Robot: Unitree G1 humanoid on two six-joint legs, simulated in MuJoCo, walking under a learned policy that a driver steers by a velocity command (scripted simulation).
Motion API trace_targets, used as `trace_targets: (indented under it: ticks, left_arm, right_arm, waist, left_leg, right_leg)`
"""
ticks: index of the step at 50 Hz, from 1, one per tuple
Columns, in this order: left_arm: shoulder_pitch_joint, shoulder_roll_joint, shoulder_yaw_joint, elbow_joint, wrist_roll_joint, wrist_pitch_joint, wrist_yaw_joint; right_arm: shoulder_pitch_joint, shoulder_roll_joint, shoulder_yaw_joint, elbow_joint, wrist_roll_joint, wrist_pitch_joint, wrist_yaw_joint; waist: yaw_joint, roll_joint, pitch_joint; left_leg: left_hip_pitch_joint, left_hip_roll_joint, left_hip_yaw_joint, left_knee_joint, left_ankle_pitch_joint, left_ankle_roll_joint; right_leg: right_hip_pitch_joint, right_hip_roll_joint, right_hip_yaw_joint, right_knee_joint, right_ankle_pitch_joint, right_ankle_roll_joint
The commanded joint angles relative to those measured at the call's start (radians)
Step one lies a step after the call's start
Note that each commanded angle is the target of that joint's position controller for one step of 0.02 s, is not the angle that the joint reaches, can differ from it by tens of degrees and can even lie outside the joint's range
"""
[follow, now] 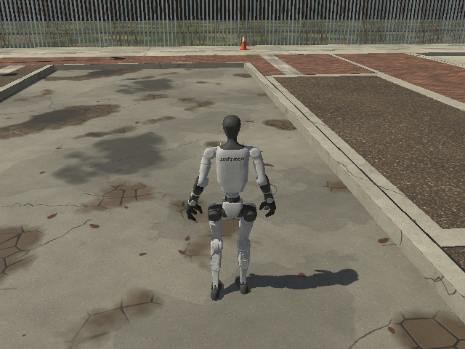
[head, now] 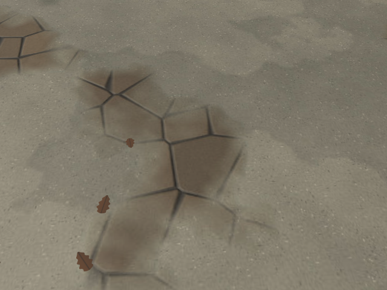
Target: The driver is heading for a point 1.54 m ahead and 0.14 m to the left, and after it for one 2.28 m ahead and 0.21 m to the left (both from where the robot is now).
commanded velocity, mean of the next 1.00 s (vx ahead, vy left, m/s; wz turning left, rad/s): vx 0.00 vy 0.00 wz -0.07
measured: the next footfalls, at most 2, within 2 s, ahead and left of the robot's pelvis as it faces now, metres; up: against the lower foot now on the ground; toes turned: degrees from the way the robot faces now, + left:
left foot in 0.04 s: +0.04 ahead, +0.11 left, +0.00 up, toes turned -4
right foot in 0.38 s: -0.01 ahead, -0.10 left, +0.00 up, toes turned +2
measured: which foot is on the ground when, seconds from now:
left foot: up 0.00-0.02, down 0.04-1.00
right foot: down 0.00-0.04, up 0.06-0.36, down 0.38-1.00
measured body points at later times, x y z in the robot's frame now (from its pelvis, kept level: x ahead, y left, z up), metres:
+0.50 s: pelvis -0.01 +0.02 +0.01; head +0.00 +0.02 +0.46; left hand +0.08 +0.28 -0.13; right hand +0.06 -0.23 -0.13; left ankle +0.00 +0.12 -0.74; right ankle -0.05 -0.10 -0.74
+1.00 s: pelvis -0.03 +0.01 +0.01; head -0.02 +0.01 +0.46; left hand -0.01 +0.25 -0.15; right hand -0.03 -0.23 -0.15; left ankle +0.00 +0.12 -0.74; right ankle -0.05 -0.10 -0.74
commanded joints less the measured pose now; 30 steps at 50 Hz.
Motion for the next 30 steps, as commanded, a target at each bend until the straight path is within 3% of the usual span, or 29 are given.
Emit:
trace_targets:
  ticks: [1, 2, 3, 4, 5, 6, 8, 10, 14, 16, 18, 19, 20, 21, 22, 25, 30]
  left_arm:
    - [0.001, 0.103, 0.017, -0.052, -0.013, -0.001, 0.007]
    - [0.063, 0.042, 0.0, -0.052, -0.018, -0.005, 0.009]
    - [0.039, 0.069, 0.008, -0.063, -0.016, -0.012, 0.017]
    - [0.016, 0.112, 0.017, -0.057, 0.006, -0.013, 0.017]
    - [0.035, 0.11, 0.019, -0.038, -0.003, -0.012, 0.01]
    - [0.051, 0.1, 0.017, -0.02, -0.006, -0.008, 0.006]
    - [0.064, 0.088, 0.01, 0.001, -0.002, -0.002, 0.001]
    - [0.027, 0.063, -0.004, 0.005, -0.008, 0.001, 0.004]
    - [-0.029, 0.038, -0.029, 0.021, -0.026, 0.006, 0.019]
    - [-0.013, 0.043, -0.033, 0.044, -0.036, 0.003, 0.028]
    - [0.031, 0.05, -0.037, 0.079, -0.026, -0.01, 0.037]
    - [0.03, 0.086, -0.034, 0.086, -0.013, -0.019, 0.042]
    - [0.02, 0.128, -0.03, 0.091, -0.003, -0.025, 0.042]
    - [-0.025, 0.09, -0.039, 0.107, -0.019, -0.028, 0.033]
    - [-0.032, 0.056, -0.048, 0.108, -0.02, -0.034, 0.027]
    - [0.0, 0.062, -0.055, 0.157, -0.016, -0.042, 0.035]
    - [-0.002, 0.053, -0.066, 0.203, -0.016, -0.045, 0.037]
  right_arm:
    - [0.122, -0.087, -0.016, -0.032, -0.007, -0.026, -0.011]
    - [0.082, -0.155, -0.024, -0.057, -0.026, -0.029, -0.016]
    - [-0.006, -0.221, -0.033, -0.094, -0.032, -0.028, -0.007]
    - [0.022, -0.179, -0.028, -0.074, -0.036, -0.032, 0.0]
    - [-0.026, -0.119, -0.01, -0.075, -0.024, -0.038, 0.007]
    - [-0.053, -0.1, -0.005, -0.078, -0.02, -0.041, 0.01]
    - [-0.032, -0.093, 0.0, -0.073, -0.016, -0.047, 0.005]
    - [0.029, -0.093, 0.003, -0.047, -0.013, -0.048, 0.005]
    - [0.089, -0.113, -0.001, -0.005, -0.017, -0.039, 0.009]
    - [0.094, -0.122, -0.005, 0.014, -0.017, -0.032, 0.011]
    - [0.078, -0.12, -0.007, 0.025, -0.01, -0.031, 0.011]
    - [0.085, -0.103, -0.002, 0.022, -0.008, -0.039, 0.016]
    - [0.105, -0.096, -0.004, 0.02, -0.006, -0.044, 0.023]
    - [0.1, -0.066, 0.004, 0.046, -0.002, -0.039, 0.021]
    - [0.07, -0.087, 0.0, 0.062, -0.007, -0.034, 0.017]
    - [0.056, -0.094, -0.006, 0.09, -0.008, -0.025, 0.021]
    - [0.07, -0.073, 0.002, 0.158, -0.008, -0.021, 0.021]
  waist:
    - [-0.048, -0.058, -0.07]
    - [-0.003, 0.142, -0.076]
    - [-0.003, 0.224, -0.006]
    - [-0.01, 0.151, -0.01]
    - [0.025, 0.112, -0.001]
    - [0.034, 0.118, 0.006]
    - [0.02, 0.168, -0.023]
    - [-0.01, 0.155, -0.04]
    - [-0.058, 0.193, -0.061]
    - [-0.05, 0.195, -0.057]
    - [-0.021, 0.153, -0.065]
    - [-0.034, 0.107, -0.092]
    - [-0.069, 0.021, -0.085]
    - [-0.068, -0.057, -0.044]
    - [-0.042, -0.038, -0.009]
    - [-0.036, -0.043, 0.005]
    - [-0.042, -0.007, 0.033]
  left_leg:
    - [0.181, 0.031, -0.027, -0.33, 0.107, 0.051]
    - [0.221, 0.25, -0.271, -0.451, 0.028, 0.099]
    - [0.111, 0.411, -0.468, -0.48, 0.181, 0.197]
    - [0.021, 0.413, -0.425, -0.437, 0.287, 0.256]
    - [0.015, 0.336, -0.32, -0.418, 0.341, 0.235]
    - [0.029, 0.269, -0.226, -0.397, 0.401, 0.2]
    - [0.128, 0.218, -0.148, -0.353, 0.578, 0.183]
    - [0.22, 0.216, -0.128, -0.315, 0.696, 0.187]
    - [0.289, 0.214, -0.139, -0.264, 0.751, 0.185]
    - [0.293, 0.21, -0.153, -0.24, 0.78, 0.173]
    - [0.226, 0.199, -0.155, -0.227, 0.715, 0.123]
    - [0.157, 0.185, -0.153, -0.234, 0.6, 0.091]
    - [0.101, 0.136, -0.113, -0.245, 0.45, 0.075]
    - [0.138, 0.094, -0.074, -0.314, 0.321, 0.069]
    - [0.159, 0.089, -0.07, -0.302, 0.311, 0.062]
    - [0.2, 0.105, -0.072, -0.289, 0.366, 0.069]
    - [0.186, 0.102, -0.074, -0.315, 0.288, 0.058]
  right_leg:
    - [0.008, -0.201, 0.247, -0.046, -0.101, -0.052]
    - [-0.067, -0.099, 0.122, 0.133, -0.303, 0.005]
    - [-0.175, 0.052, -0.054, 0.274, -0.428, 0.032]
    - [-0.08, -0.024, -0.024, 0.428, -0.428, 0.04]
    - [-0.054, -0.033, -0.021, 0.481, -0.368, 0.043]
    - [-0.048, -0.031, -0.032, 0.515, -0.321, 0.053]
    - [-0.065, -0.031, -0.048, 0.532, -0.306, 0.075]
    - [-0.069, -0.05, -0.069, 0.445, -0.319, 0.097]
    - [0.038, -0.087, -0.153, 0.186, -0.35, 0.101]
    - [0.098, -0.091, -0.17, 0.03, -0.264, 0.085]
    - [0.253, -0.136, -0.132, -0.171, -0.015, 0.064]
    - [0.35, -0.199, -0.066, -0.149, 0.073, 0.051]
    - [0.38, -0.269, -0.013, -0.07, 0.248, 0.026]
    - [0.279, -0.264, -0.028, -0.054, 0.214, -0.002]
    - [0.242, -0.246, -0.033, -0.075, 0.141, 0.006]
    - [0.201, -0.226, -0.04, -0.111, 0.066, 0.018]
    - [0.179, -0.228, -0.034, -0.135, -0.015, 0.011]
